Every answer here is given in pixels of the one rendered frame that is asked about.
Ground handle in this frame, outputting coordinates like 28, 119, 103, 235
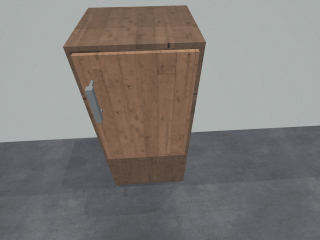
85, 80, 103, 123

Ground cupboard door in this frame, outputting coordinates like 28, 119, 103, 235
71, 49, 200, 159

